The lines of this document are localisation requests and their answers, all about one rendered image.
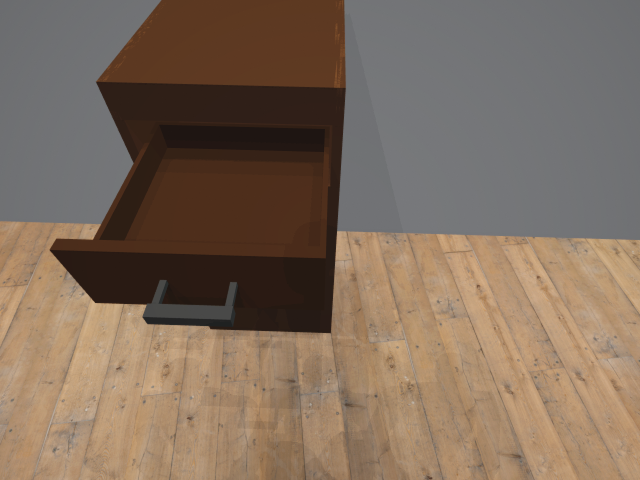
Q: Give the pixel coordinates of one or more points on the cabinet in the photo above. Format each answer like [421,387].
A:
[263,62]

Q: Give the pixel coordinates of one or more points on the drawer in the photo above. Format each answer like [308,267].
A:
[206,204]

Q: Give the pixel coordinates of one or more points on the handle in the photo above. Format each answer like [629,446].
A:
[190,315]

